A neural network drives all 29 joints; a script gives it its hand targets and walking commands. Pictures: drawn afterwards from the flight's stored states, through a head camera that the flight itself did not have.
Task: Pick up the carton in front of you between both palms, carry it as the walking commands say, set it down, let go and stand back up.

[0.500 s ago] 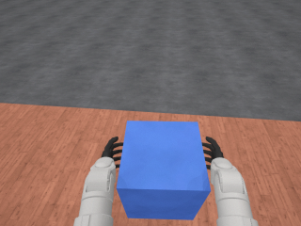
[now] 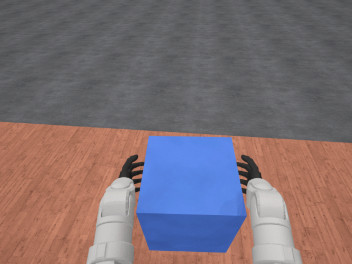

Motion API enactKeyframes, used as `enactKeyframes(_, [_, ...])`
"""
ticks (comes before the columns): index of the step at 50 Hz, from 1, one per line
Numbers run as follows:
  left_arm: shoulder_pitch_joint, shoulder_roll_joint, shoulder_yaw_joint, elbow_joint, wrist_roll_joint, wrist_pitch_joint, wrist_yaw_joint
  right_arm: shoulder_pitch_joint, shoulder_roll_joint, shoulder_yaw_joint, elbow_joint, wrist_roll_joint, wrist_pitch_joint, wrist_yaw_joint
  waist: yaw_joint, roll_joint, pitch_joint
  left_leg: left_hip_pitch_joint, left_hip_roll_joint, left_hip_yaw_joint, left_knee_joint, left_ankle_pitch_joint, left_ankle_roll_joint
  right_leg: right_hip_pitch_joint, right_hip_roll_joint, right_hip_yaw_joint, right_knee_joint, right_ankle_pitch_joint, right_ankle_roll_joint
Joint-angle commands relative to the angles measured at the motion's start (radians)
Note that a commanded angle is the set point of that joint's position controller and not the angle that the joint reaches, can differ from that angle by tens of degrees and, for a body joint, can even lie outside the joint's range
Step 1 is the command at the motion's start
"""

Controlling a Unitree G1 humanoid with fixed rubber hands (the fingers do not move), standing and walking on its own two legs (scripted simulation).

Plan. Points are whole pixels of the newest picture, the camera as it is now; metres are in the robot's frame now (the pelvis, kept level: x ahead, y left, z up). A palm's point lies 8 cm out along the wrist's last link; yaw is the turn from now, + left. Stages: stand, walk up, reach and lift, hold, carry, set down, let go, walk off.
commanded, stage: hold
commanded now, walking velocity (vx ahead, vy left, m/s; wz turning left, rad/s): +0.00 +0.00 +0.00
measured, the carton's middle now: (188, 196) +0.31 +0.00 -0.02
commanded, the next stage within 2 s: carry in 0.12 s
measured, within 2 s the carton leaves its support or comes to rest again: neither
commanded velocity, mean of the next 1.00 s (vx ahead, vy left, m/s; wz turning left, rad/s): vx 0.46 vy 0.00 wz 0.00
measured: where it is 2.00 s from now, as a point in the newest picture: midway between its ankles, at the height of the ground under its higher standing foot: (186, 166)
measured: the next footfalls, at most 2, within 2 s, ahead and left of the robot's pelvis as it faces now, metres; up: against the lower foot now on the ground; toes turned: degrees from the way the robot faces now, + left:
right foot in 0.62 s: +0.19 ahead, -0.10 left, +0.00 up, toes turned -9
left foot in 0.98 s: +0.56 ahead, +0.08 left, +0.00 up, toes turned +10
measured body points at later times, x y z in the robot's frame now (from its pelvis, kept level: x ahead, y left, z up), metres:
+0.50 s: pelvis +0.10 -0.01 -0.02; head +0.07 -0.01 +0.43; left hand +0.38 +0.15 +0.06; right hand +0.40 -0.16 +0.07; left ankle +0.05 +0.11 -0.75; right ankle +0.02 -0.13 -0.74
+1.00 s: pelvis +0.39 +0.01 -0.03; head +0.38 +0.00 +0.42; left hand +0.67 +0.16 +0.05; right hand +0.67 -0.14 +0.05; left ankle +0.52 +0.08 -0.75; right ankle +0.16 -0.09 -0.73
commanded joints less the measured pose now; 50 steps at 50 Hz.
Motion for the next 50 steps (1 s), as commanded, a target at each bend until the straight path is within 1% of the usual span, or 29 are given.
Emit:
enactKeyframes(1, [-0.531,-0.92,-0.551,-0.019,-0.263,-0.034,-0.237,-0.514,0.922,0.559,-0.005,0.268,-0.026,0.244,0.0,-0.002,-0.21,0.022,-0.056,0.07,-0.07,0.072,0.0,0.033,0.056,-0.071,-0.067,0.069,0.002])
enactKeyframes(5, [-0.518,-0.918,-0.553,-0.027,-0.264,-0.033,-0.235,-0.502,0.92,0.561,-0.014,0.27,-0.025,0.243,0.0,-0.002,-0.217,0.032,-0.057,0.069,-0.071,0.101,-0.002,0.041,0.057,-0.07,-0.067,0.097,0.004])
enactKeyframes(6, [-0.522,-0.918,-0.567,-0.043,-0.274,-0.029,-0.233,-0.513,0.913,0.566,-0.027,0.272,-0.02,0.239,0.002,0.024,-0.228,-0.084,0.111,0.028,0.006,-0.024,0.011,-0.081,-0.102,-0.046,0.028,-0.039,-0.013])
enactKeyframes(9, [-0.547,-0.909,-0.605,-0.114,-0.313,-0.02,-0.223,-0.513,0.908,0.604,-0.093,0.301,-0.01,0.224,0.0,0.042,-0.218,-0.207,0.116,-0.042,-0.07,-0.54,0.039,-0.188,-0.07,-0.046,0.041,-0.459,-0.019])
enactKeyframes(12, [-0.55,-0.906,-0.684,-0.193,-0.366,0.019,-0.206,-0.504,0.896,0.672,-0.176,0.349,0.029,0.201,-0.004,0.091,-0.266,-0.183,0.161,-0.062,-0.061,-0.424,0.064,-0.213,-0.056,-0.13,0.145,-0.259,-0.006])
enactKeyframes(14, [-0.543,-0.89,-0.737,-0.252,-0.409,0.066,-0.196,-0.488,0.875,0.724,-0.238,0.382,0.076,0.186,-0.006,0.099,-0.311,-0.178,0.169,-0.044,-0.03,-0.417,0.075,-0.205,-0.056,-0.153,0.119,-0.259,-0.011])
enactKeyframes(16, [-0.543,-0.86,-0.769,-0.301,-0.445,0.124,-0.185,-0.508,0.85,0.769,-0.303,0.42,0.138,0.174,0.0,-0.036,-0.278,-0.309,0.118,0.055,0.117,-0.411,0.046,-0.151,-0.158,-0.008,-0.004,-0.397,-0.047])
enactKeyframes(17, [-0.523,-0.838,-0.775,-0.313,-0.458,0.157,-0.177,-0.523,0.838,0.787,-0.326,0.441,0.171,0.169,0.012,-0.17,-0.259,-0.42,0.071,0.154,0.273,-0.338,0.016,-0.077,-0.241,0.126,-0.101,-0.464,-0.089])
enactKeyframes(18, [-0.503,-0.811,-0.77,-0.318,-0.463,0.189,-0.166,-0.537,0.835,0.802,-0.341,0.466,0.206,0.167,0.022,-0.256,-0.218,-0.531,0.042,0.22,0.334,-0.295,-0.004,-0.01,-0.319,0.253,-0.14,-0.405,-0.146])
enactKeyframes(19, [-0.487,-0.795,-0.773,-0.344,-0.47,0.219,-0.155,-0.543,0.837,0.822,-0.361,0.503,0.236,0.168,0.026,-0.248,-0.185,-0.567,0.052,0.229,0.274,-0.303,0.001,0.003,-0.344,0.274,-0.14,-0.282,-0.181])
enactKeyframes(22, [-0.463,-0.804,-0.814,-0.475,-0.515,0.292,-0.131,-0.488,0.87,0.86,-0.416,0.584,0.304,0.166,0.008,-0.113,-0.306,-0.172,0.038,0.271,0.041,-0.117,0.005,-0.148,-0.241,-0.007,0.035,-0.104,-0.119])
enactKeyframes(23, [-0.461,-0.819,-0.832,-0.523,-0.535,0.318,-0.133,-0.451,0.875,0.858,-0.428,0.584,0.321,0.159,-0.001,-0.032,-0.351,-0.053,0.096,0.181,-0.016,-0.101,0.027,-0.2,-0.166,-0.15,0.159,-0.112,-0.075])
enactKeyframes(24, [-0.464,-0.839,-0.848,-0.547,-0.558,0.343,-0.137,-0.398,0.86,0.844,-0.442,0.574,0.34,0.151,-0.017,0.138,-0.367,0.138,0.228,-0.032,-0.046,-0.095,0.093,-0.409,-0.111,-0.231,0.373,-0.102,-0.032])
enactKeyframes(25, [-0.468,-0.843,-0.855,-0.572,-0.579,0.368,-0.146,-0.362,0.852,0.832,-0.454,0.554,0.354,0.14,-0.023,0.29,-0.338,0.267,0.358,-0.202,-0.032,0.137,0.181,-0.632,-0.063,-0.288,0.455,-0.246,0.001])
enactKeyframes(26, [-0.467,-0.849,-0.863,-0.583,-0.597,0.386,-0.156,-0.345,0.854,0.83,-0.494,0.543,0.372,0.131,-0.029,0.267,-0.292,0.315,0.396,-0.243,-0.022,0.322,0.234,-0.743,-0.066,-0.262,0.448,-0.388,-0.003])
enactKeyframes(27, [-0.46,-0.86,-0.863,-0.591,-0.616,0.397,-0.164,-0.356,0.852,0.834,-0.544,0.537,0.388,0.122,-0.036,0.194,-0.285,0.339,0.4,-0.224,-0.008,0.369,0.244,-0.771,-0.068,-0.248,0.402,-0.419,-0.006])
enactKeyframes(29, [-0.405,-0.868,-0.853,-0.596,-0.628,0.412,-0.169,-0.361,0.87,0.856,-0.621,0.543,0.411,0.117,-0.037,0.144,-0.322,0.308,0.365,-0.098,0.021,0.316,0.181,-0.655,-0.055,-0.273,0.22,-0.288,-0.009])
enactKeyframes(31, [-0.324,-0.876,-0.84,-0.621,-0.607,0.423,-0.165,-0.326,0.886,0.866,-0.666,0.561,0.43,0.126,-0.001,0.111,-0.391,0.006,0.263,0.144,0.119,0.174,0.085,-0.163,-0.014,-0.34,-0.006,-0.049,-0.022])
enactKeyframes(32, [-0.298,-0.862,-0.832,-0.631,-0.59,0.427,-0.16,-0.315,0.874,0.871,-0.682,0.569,0.436,0.133,0.017,-0.006,-0.418,-0.253,0.199,0.254,0.288,0.128,0.032,0.154,-0.104,-0.219,-0.045,-0.053,-0.052])
enactKeyframes(33, [-0.299,-0.866,-0.822,-0.61,-0.57,0.428,-0.15,-0.398,0.845,0.882,-0.726,0.593,0.452,0.144,0.039,-0.312,-0.397,-0.541,0.086,0.341,0.554,-0.092,-0.023,0.302,-0.352,0.209,-0.119,0.049,-0.133])
enactKeyframes(34, [-0.311,-0.863,-0.81,-0.626,-0.561,0.433,-0.141,-0.439,0.838,0.902,-0.724,0.621,0.465,0.153,0.038,-0.32,-0.349,-0.73,0.045,0.265,0.661,-0.322,-0.007,0.38,-0.44,0.35,-0.118,0.273,-0.245])
enactKeyframes(35, [-0.336,-0.855,-0.813,-0.66,-0.566,0.443,-0.135,-0.433,0.838,0.902,-0.708,0.632,0.469,0.159,0.034,-0.186,-0.322,-0.796,0.101,0.203,0.746,-0.353,0.022,0.386,-0.457,0.29,-0.079,0.408,-0.275])
enactKeyframes(37, [-0.36,-0.853,-0.828,-0.69,-0.578,0.457,-0.128,-0.389,0.844,0.885,-0.677,0.633,0.475,0.162,0.033,-0.05,-0.338,-0.818,0.138,0.186,0.705,-0.284,0.042,0.394,-0.413,0.151,-0.073,0.413,-0.216])
enactKeyframes(39, [-0.363,-0.856,-0.843,-0.696,-0.591,0.467,-0.133,-0.338,0.858,0.864,-0.643,0.613,0.475,0.154,0.034,-0.072,-0.314,-0.794,0.126,0.23,0.581,-0.192,0.028,0.381,-0.351,0.024,-0.098,0.457,-0.156])
enactKeyframes(43, [-0.339,-0.846,-0.853,-0.685,-0.617,0.473,-0.163,-0.27,0.868,0.84,-0.613,0.549,0.469,0.13,0.025,-0.115,-0.257,-0.634,0.069,0.321,0.32,-0.02,0.018,0.242,-0.264,-0.169,-0.117,0.544,-0.129])
enactKeyframes(46, [-0.32,-0.84,-0.855,-0.679,-0.622,0.471,-0.176,-0.251,0.871,0.841,-0.623,0.529,0.465,0.124,0.018,-0.172,-0.24,-0.345,0.003,0.416,0.155,0.143,0.04,0.1,-0.242,-0.269,-0.062,0.755,-0.092])
enactKeyframes(48, [-0.326,-0.834,-0.856,-0.685,-0.618,0.467,-0.182,-0.247,0.875,0.843,-0.627,0.529,0.458,0.128,-0.008,-0.174,-0.332,-0.053,-0.038,0.453,0.092,0.157,0.057,0.022,-0.214,-0.359,0.149,0.782,-0.053])
enactKeyframes(49, [-0.347,-0.828,-0.859,-0.688,-0.613,0.464,-0.185,-0.275,0.87,0.846,-0.638,0.535,0.456,0.132,-0.024,-0.136,-0.379,0.122,-0.003,0.422,0.107,0.089,0.055,-0.084,-0.188,-0.367,0.308,0.617,-0.039])
enactKeyframes(50, [-0.375,-0.817,-0.857,-0.685,-0.609,0.464,-0.189,-0.282,0.87,0.848,-0.633,0.536,0.457,0.136,-0.046,-0.008,-0.414,0.231,0.191,0.13,0.041,-0.147,0.083,-0.227,-0.15,-0.354,0.552,0.324,-0.022])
